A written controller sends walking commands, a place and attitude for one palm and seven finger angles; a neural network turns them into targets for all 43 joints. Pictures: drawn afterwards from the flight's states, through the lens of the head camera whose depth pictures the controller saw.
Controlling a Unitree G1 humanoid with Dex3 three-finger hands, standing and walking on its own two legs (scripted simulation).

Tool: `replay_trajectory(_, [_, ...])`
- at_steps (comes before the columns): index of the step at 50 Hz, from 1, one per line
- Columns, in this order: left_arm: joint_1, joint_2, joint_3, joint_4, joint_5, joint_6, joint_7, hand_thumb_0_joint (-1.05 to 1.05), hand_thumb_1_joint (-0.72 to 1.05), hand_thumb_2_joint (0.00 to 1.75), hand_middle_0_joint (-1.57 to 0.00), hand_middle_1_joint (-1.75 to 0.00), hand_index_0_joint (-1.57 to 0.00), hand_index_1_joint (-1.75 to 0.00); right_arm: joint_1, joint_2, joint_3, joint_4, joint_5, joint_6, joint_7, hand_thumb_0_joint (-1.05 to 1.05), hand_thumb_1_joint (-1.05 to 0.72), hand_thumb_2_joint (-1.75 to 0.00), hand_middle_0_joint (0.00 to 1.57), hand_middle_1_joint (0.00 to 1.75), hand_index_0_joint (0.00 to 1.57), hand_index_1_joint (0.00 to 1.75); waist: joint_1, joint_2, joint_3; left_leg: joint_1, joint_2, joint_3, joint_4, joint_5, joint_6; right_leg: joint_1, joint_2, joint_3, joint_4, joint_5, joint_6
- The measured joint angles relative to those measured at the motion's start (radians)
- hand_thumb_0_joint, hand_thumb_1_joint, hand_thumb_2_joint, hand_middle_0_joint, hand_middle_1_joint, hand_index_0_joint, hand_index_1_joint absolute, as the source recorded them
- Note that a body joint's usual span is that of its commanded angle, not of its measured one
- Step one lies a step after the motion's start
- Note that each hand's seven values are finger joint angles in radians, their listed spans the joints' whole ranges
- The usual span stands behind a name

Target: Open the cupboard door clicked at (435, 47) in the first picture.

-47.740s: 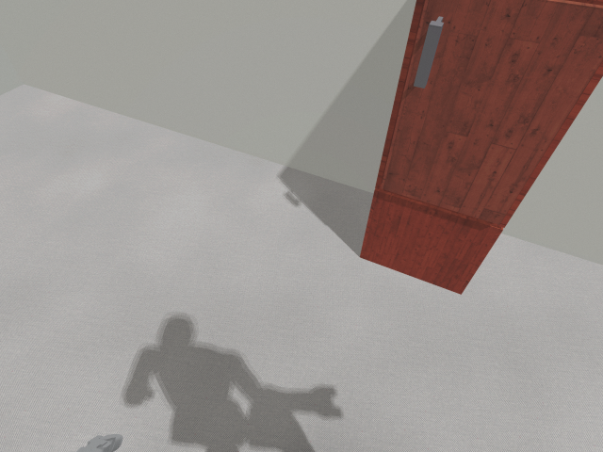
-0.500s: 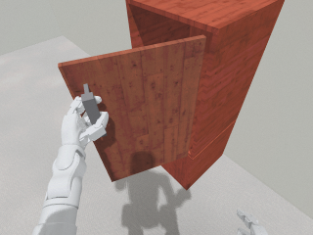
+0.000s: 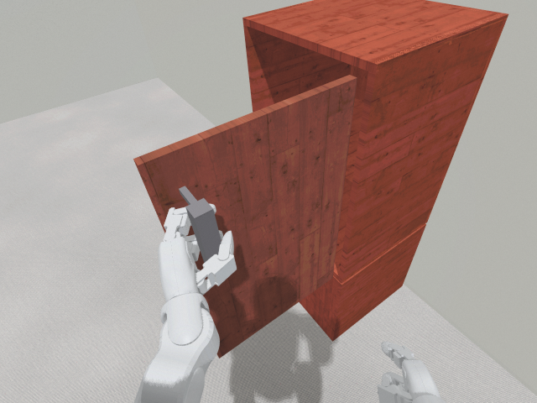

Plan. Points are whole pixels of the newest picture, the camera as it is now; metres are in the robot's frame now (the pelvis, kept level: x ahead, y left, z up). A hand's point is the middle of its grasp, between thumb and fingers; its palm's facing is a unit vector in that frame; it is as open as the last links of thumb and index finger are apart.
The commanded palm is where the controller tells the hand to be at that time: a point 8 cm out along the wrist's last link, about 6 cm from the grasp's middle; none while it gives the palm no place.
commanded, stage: pull the door open along its arc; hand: left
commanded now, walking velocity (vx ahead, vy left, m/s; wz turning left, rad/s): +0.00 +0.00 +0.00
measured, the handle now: (202, 232) +0.32 +0.13 +0.12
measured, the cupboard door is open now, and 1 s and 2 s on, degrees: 91 86 93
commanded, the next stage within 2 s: open thumb and fingers to let go in 0.10 s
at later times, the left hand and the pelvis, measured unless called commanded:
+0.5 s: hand (221, 254) +0.28 +0.09 +0.13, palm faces +0.29 -0.96 +0.04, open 8.3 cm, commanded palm +0.24 +0.13 +0.12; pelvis -0.01 +0.01 +0.00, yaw -2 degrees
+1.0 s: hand (215, 246) +0.30 +0.10 +0.13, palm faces +0.25 -0.97 +0.00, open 15.1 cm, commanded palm +0.24 +0.12 +0.12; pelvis -0.01 +0.07 -0.01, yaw -3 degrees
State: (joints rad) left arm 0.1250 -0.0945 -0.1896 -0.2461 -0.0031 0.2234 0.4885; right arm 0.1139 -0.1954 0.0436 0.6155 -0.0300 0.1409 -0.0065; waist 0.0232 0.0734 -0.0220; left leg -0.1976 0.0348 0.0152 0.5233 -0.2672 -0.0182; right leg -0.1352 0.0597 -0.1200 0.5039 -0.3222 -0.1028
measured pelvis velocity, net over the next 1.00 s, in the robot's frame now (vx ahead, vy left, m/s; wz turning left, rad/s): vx -0.01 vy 0.07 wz -0.05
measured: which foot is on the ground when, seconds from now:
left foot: down 0.00-1.00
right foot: down 0.00-1.00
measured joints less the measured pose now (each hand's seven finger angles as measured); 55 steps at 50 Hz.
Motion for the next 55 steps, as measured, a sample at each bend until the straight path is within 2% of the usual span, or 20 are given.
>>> replay_trajectory(4, [-0.050, 0.010, 0.003, 0.053, 0.005, -0.026, -0.002, 0.01, 0.61, 0.77, -0.31, -1.28, -0.29, -1.32, 0.017, -0.013, -0.009, 0.035, 0.000, -0.011, -0.015, 0.01, -0.90, -0.90, 0.20, 0.30, 0.20, 0.30, 0.004, 0.003, 0.018, -0.007, -0.004, -0.023, -0.003, 0.010, 0.006, -0.004, 0.002, -0.010, -0.003, 0.008, -0.007])
replay_trajectory(11, [-0.079, 0.035, 0.050, 0.113, -0.034, -0.064, -0.029, 0.01, 0.60, 0.78, -0.31, -1.30, -0.30, -1.32, 0.031, -0.019, -0.015, 0.066, 0.006, -0.035, -0.037, 0.02, -0.90, -0.90, 0.20, 0.30, 0.20, 0.30, 0.016, 0.008, 0.017, 0.006, -0.017, -0.072, -0.024, 0.025, 0.020, 0.003, 0.016, 0.016, -0.029, 0.034, -0.011])
replay_trajectory(19, [-0.081, 0.031, 0.060, 0.142, -0.051, -0.086, -0.045, 0.01, 0.56, 0.76, -0.32, -1.30, -0.33, -1.30, 0.025, -0.017, -0.021, 0.054, 0.006, -0.064, -0.040, 0.02, -0.90, -0.90, 0.20, 0.30, 0.20, 0.30, 0.008, 0.008, 0.004, 0.011, -0.022, -0.074, -0.025, 0.023, 0.008, 0.001, 0.016, 0.029, -0.024, 0.037, -0.002])
replay_trajectory(23, [-0.070, 0.018, 0.040, 0.133, -0.043, -0.088, -0.038, 0.01, 0.43, 0.71, -0.32, -1.29, -0.33, -1.27, 0.017, -0.013, -0.021, 0.041, 0.003, -0.069, -0.034, 0.02, -0.90, -0.90, 0.20, 0.30, 0.20, 0.30, 0.006, 0.005, 0.003, 0.011, -0.027, -0.068, -0.018, 0.018, 0.004, 0.000, 0.010, 0.036, -0.018, 0.034, 0.008])
replay_trajectory(27, [-0.063, 0.003, 0.004, 0.117, -0.018, -0.083, -0.014, 0.01, 0.24, 0.62, -0.32, -1.26, -0.33, -1.25, 0.009, -0.007, -0.022, 0.027, -0.001, -0.069, -0.024, 0.02, -0.90, -0.90, 0.20, 0.30, 0.20, 0.30, 0.006, -0.002, 0.006, 0.005, -0.034, -0.062, -0.005, 0.011, 0.001, -0.005, 0.001, 0.042, -0.006, 0.029, 0.020])
replay_trajectory(33, [-0.083, -0.001, -0.048, 0.117, 0.023, -0.061, 0.036, 0.00, -0.13, 0.47, -0.31, -1.23, -0.32, -1.22, -0.003, 0.009, -0.019, 0.021, -0.005, -0.059, -0.009, 0.01, -0.90, -0.90, 0.20, 0.30, 0.20, 0.30, 0.009, -0.012, 0.013, -0.009, -0.049, -0.053, 0.024, -0.004, 0.020, -0.016, -0.014, 0.049, 0.017, 0.018, 0.040])
replay_trajectory(38, [-0.121, 0.000, -0.080, 0.131, 0.031, -0.042, 0.072, 0.00, -0.34, 0.37, -0.30, -1.17, -0.30, -1.16, -0.010, 0.025, -0.012, 0.024, -0.003, -0.055, 0.002, 0.01, -0.90, -0.90, 0.20, 0.30, 0.20, 0.30, 0.011, -0.021, 0.023, -0.026, -0.061, -0.047, 0.053, -0.017, 0.035, -0.029, -0.027, 0.052, 0.038, 0.009, 0.055])
replay_trajectory(43, [-0.165, -0.004, -0.102, 0.147, 0.038, -0.018, 0.095, -0.01, -0.45, 0.33, -0.27, -1.02, -0.27, -1.01, -0.014, 0.039, -0.006, 0.034, -0.002, -0.046, 0.016, 0.01, -0.90, -0.90, 0.20, 0.30, 0.20, 0.30, 0.015, -0.028, 0.023, -0.049, -0.071, -0.040, 0.077, -0.026, 0.049, -0.052, -0.038, 0.059, 0.063, 0.001, 0.068])
replay_trajectory(49, [-0.206, -0.009, -0.126, 0.162, 0.041, 0.008, 0.114, -0.01, -0.49, 0.31, -0.24, -0.77, -0.24, -0.77, -0.019, 0.050, 0.000, 0.045, -0.001, -0.033, 0.032, 0.01, -0.90, -0.90, 0.20, 0.30, 0.20, 0.30, 0.015, -0.033, 0.023, -0.073, -0.080, -0.033, 0.100, -0.034, 0.059, -0.078, -0.048, 0.064, 0.089, -0.007, 0.078])
replay_trajectory(55, [-0.235, -0.015, -0.130, 0.170, 0.040, 0.024, 0.122, -0.01, -0.50, 0.30, -0.33, -0.65, -0.33, -0.66, -0.025, 0.045, -0.002, 0.054, 0.000, -0.024, 0.046, 0.01, -0.90, -0.90, 0.20, 0.30, 0.20, 0.30, 0.023, -0.033, 0.023, -0.100, -0.085, -0.032, 0.123, -0.037, 0.063, -0.104, -0.054, 0.063, 0.113, -0.012, 0.082])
